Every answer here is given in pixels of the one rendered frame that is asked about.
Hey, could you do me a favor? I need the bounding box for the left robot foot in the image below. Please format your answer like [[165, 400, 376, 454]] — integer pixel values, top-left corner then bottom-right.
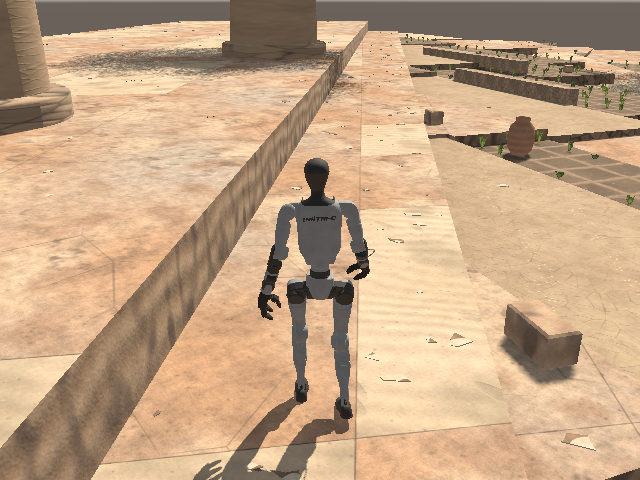
[[295, 378, 309, 403]]

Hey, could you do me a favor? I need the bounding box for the robot right upper arm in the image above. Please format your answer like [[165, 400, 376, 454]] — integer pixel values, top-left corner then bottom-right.
[[338, 200, 366, 253]]

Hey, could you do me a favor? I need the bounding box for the left robot hand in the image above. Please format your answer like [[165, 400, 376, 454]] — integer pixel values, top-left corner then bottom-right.
[[258, 292, 281, 320]]

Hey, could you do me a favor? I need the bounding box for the robot torso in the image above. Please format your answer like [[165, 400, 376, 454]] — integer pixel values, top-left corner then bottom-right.
[[295, 196, 342, 300]]

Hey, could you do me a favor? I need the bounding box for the robot right forearm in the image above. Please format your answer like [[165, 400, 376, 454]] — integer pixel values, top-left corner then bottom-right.
[[355, 238, 369, 268]]

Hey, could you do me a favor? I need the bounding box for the robot left upper arm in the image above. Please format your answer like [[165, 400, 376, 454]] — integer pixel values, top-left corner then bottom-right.
[[273, 202, 298, 260]]

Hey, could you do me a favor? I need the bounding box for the right robot hand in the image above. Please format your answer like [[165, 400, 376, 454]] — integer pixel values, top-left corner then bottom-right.
[[346, 263, 370, 280]]

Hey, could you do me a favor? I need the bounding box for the robot left forearm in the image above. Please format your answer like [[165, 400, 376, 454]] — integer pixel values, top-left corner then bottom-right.
[[260, 245, 282, 295]]

